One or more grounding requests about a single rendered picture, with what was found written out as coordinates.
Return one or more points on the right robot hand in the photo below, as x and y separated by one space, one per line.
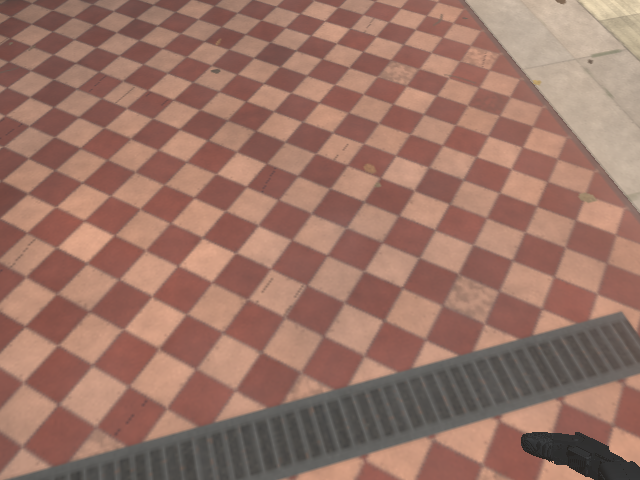
581 453

